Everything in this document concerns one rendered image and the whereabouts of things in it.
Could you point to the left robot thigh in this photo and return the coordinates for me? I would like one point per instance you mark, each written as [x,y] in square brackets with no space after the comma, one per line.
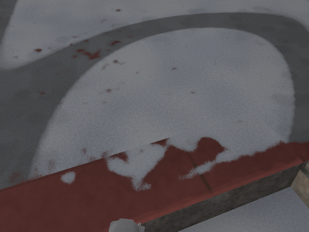
[126,225]

